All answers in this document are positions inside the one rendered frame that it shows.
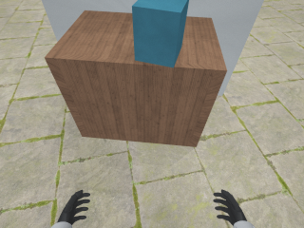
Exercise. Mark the robot left hand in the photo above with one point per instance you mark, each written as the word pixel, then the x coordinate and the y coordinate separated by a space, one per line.
pixel 70 209

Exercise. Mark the robot right hand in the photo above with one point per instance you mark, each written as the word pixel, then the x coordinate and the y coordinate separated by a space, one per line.
pixel 233 210

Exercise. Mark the pedestal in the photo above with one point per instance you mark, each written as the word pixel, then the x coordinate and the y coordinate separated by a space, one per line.
pixel 112 96

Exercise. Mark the carton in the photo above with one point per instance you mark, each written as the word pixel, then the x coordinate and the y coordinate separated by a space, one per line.
pixel 158 29

